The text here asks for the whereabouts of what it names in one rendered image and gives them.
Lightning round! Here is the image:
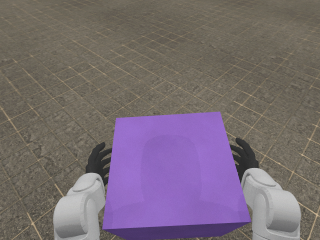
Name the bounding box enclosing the robot right hand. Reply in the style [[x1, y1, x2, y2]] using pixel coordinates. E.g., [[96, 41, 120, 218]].
[[230, 137, 259, 184]]

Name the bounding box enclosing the robot right forearm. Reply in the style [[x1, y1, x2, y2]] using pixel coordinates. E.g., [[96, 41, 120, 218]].
[[241, 168, 301, 240]]

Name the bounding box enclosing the carton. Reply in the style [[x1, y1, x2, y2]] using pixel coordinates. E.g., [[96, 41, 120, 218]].
[[102, 111, 252, 240]]

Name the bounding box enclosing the robot left forearm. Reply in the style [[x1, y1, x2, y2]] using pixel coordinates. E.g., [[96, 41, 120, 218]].
[[53, 172, 106, 240]]

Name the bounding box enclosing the robot left hand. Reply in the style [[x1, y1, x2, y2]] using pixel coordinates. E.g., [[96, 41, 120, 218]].
[[85, 142, 112, 186]]

